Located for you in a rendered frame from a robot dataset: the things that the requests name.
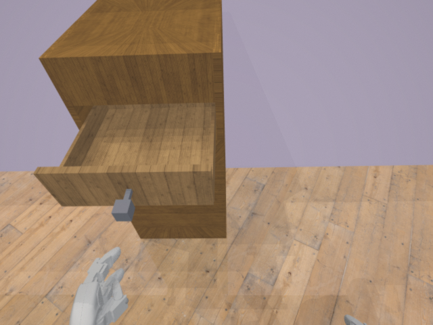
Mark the handle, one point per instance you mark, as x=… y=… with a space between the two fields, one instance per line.
x=123 y=210

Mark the drawer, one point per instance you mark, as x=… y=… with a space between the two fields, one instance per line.
x=165 y=153

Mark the cabinet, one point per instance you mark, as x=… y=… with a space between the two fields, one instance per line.
x=122 y=52

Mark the robot left hand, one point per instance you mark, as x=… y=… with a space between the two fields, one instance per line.
x=99 y=302

